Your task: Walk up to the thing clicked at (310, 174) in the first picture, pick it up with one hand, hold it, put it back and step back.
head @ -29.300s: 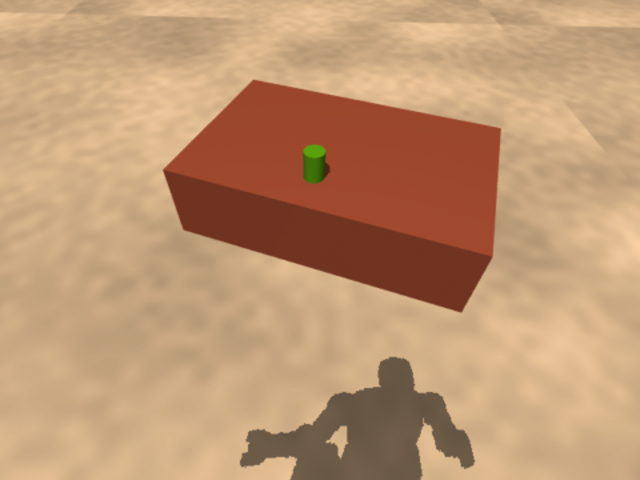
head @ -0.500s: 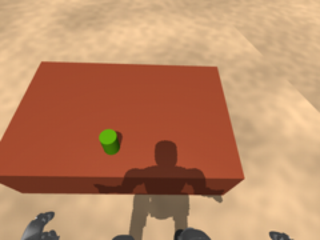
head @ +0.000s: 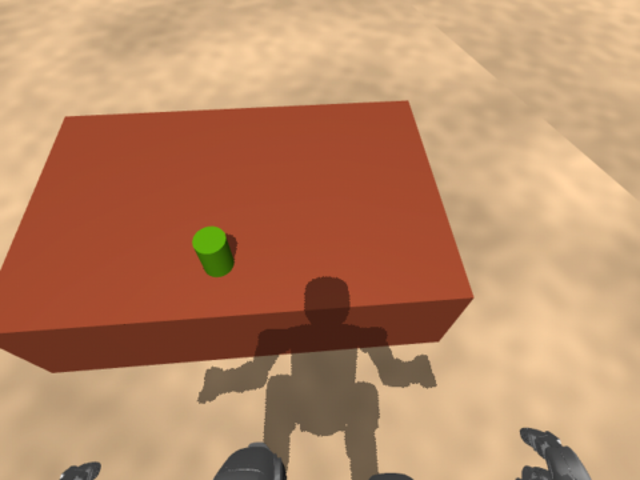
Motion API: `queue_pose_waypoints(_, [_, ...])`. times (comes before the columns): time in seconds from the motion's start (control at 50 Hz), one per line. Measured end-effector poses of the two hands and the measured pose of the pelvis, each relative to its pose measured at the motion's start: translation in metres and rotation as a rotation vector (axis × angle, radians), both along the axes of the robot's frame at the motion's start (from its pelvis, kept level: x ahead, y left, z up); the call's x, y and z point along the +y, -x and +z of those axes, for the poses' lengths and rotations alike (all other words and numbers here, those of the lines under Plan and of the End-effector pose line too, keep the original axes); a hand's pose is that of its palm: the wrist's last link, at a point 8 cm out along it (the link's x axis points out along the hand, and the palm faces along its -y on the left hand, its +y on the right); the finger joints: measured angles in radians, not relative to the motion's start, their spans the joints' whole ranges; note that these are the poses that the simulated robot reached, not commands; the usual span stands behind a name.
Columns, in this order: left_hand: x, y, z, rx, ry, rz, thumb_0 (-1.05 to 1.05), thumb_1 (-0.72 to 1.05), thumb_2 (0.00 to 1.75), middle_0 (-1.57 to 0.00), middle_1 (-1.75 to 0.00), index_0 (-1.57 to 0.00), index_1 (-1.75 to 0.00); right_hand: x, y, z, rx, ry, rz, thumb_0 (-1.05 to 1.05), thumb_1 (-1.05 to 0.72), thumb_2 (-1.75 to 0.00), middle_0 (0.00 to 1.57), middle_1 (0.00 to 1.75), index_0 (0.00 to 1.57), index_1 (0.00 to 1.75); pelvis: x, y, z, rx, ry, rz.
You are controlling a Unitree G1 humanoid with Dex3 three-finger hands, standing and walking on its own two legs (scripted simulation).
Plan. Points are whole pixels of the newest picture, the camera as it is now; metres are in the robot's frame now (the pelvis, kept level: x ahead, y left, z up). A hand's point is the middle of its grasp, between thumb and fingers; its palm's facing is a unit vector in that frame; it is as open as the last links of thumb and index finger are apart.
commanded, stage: step back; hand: left
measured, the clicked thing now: (214, 252) +0.62 +0.26 -0.37
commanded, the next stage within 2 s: none
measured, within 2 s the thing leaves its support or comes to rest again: neither
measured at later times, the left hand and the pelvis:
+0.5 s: hand out of the picture -0.02 +0.27 -0.14, palm faces +0.06 -0.93 -0.36, open 7.4 cm; pelvis -0.13 +0.00 +0.01, yaw +3 degrees
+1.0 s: hand out of the picture -0.18 +0.24 -0.13, palm faces +0.06 -0.90 -0.44, open 7.4 cm; pelvis -0.28 -0.04 +0.00, yaw +5 degrees
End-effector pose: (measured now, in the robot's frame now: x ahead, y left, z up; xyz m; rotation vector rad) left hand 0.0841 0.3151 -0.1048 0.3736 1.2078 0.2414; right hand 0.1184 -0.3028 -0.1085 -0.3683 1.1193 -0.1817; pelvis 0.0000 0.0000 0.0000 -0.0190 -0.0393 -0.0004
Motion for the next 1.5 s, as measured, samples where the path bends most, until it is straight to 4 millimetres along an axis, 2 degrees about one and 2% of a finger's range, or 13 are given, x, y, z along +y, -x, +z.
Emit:
queue_pose_waypoints(0.1, [-0.013,0.029,0.018,-0.025,0.0,0.011,0.0,0.91,0.9,-0.2,-0.3,-0.2,-0.3,-0.009,0.021,0.003,0.004,-0.019,-0.016,0.01,-0.9,-0.9,0.21,0.3,0.21,0.3,-0.008,0.021,0.009,0.0,-0.038,0.005])
queue_pose_waypoints(0.2, [-0.014,0.039,0.027,-0.084,-0.016,0.011,0.01,0.9,0.9,-0.21,-0.3,-0.2,-0.3,-0.015,0.05,0.007,0.029,0.006,0.013,0.01,-0.9,-0.9,0.21,0.3,0.21,0.3,-0.008,0.044,0.013,0.017,-0.043,0.031])
queue_pose_waypoints(0.34, [0.0,0.06,0.009,-0.162,0.009,0.006,0.0,0.9,0.9,-0.21,-0.3,-0.2,-0.3,-0.009,0.093,0.006,0.063,0.061,0.053,0.01,-0.9,-0.9,0.2,0.3,0.21,0.3,0.0,0.087,-0.001,0.004,-0.033,0.083])
queue_pose_waypoints(0.44, [-0.001,0.094,0.004,-0.115,0.036,0.033,0.0,0.91,0.9,-0.2,-0.3,-0.2,-0.3,0.0,0.127,0.022,0.065,0.052,0.055,0.01,-0.9,-0.9,0.21,0.3,0.21,0.3,0.0,0.113,0.009,-0.002,-0.008,0.074])
queue_pose_waypoints(0.56, [-0.006,0.143,0.003,-0.062,0.038,0.035,0.0,0.91,0.9,-0.2,-0.3,-0.2,-0.3,-0.007,0.15,0.033,0.015,0.062,0.043,0.01,-0.9,-0.9,0.21,0.3,0.21,0.3,-0.009,0.145,0.014,0.007,0.007,0.037])
queue_pose_waypoints(0.72, [-0.03,0.209,-0.002,-0.007,-0.002,0.001,0.0,0.91,0.9,-0.2,-0.3,-0.2,-0.3,-0.043,0.185,0.013,-0.057,0.039,0.035,0.01,-0.9,-0.9,0.21,0.3,0.21,0.3,-0.036,0.201,-0.003,0.002,0.005,-0.011])
queue_pose_waypoints(0.84, [-0.048,0.259,0.016,0.001,-0.011,0.023,0.01,0.91,0.9,-0.21,-0.3,-0.2,-0.3,-0.057,0.232,0.007,-0.014,0.015,-0.003,0.01,-0.9,-0.9,0.21,0.3,0.21,0.3,-0.045,0.234,0.006,0.003,-0.035,0.007])
queue_pose_waypoints(0.94, [-0.044,0.269,0.021,-0.062,-0.037,0.02,0.01,0.9,0.9,-0.21,-0.3,-0.21,-0.3,-0.058,0.279,0.003,0.057,0.025,0.02,0.01,-0.9,-0.9,0.21,0.3,0.21,0.3,-0.046,0.263,0.006,0.014,-0.036,0.05])
queue_pose_waypoints(1.02, [-0.035,0.275,0.012,-0.142,-0.032,0.024,0.01,0.9,0.9,-0.21,-0.3,-0.2,-0.3,-0.052,0.311,-0.003,0.101,0.046,0.054,0.01,-0.9,-0.9,0.21,0.3,0.21,0.3,-0.043,0.291,-0.004,0.01,-0.029,0.096])
queue_pose_waypoints(1.12, [-0.038,0.302,0.007,-0.129,-0.004,0.044,0.0,0.91,0.9,-0.2,-0.3,-0.2,-0.3,-0.043,0.346,0.007,0.106,0.032,0.065,0.01,-0.9,-0.9,0.21,0.3,0.21,0.3,-0.046,0.325,0.003,-0.007,-0.022,0.091])
queue_pose_waypoints(1.24, [-0.053,0.352,0.008,-0.09,0.016,0.04,0.0,0.91,0.9,-0.2,-0.3,-0.2,-0.3,-0.054,0.364,0.02,0.038,0.042,0.067,0.01,-0.9,-0.9,0.21,0.3,0.21,0.3,-0.058,0.361,0.01,0.007,-0.002,0.057])
queue_pose_waypoints(1.36, [-0.075,0.415,0.001,-0.026,-0.014,0.018,0.0,0.91,0.9,-0.2,-0.3,-0.2,-0.3,-0.08,0.38,0.007,-0.046,0.021,0.067,0.01,-0.9,-0.9,0.21,0.3,0.21,0.3,-0.08,0.406,-0.003,0.008,0.0,0.014])
queue_pose_waypoints(1.5, [-0.091,0.488,0.019,0.006,-0.032,0.059,0.01,0.9,0.9,-0.21,-0.3,-0.21,-0.3,-0.093,0.433,0.004,-0.012,-0.004,0.043,0.01,-0.9,-0.9,0.21,0.3,0.21,0.3,-0.092,0.448,0.008,0.004,-0.043,0.039])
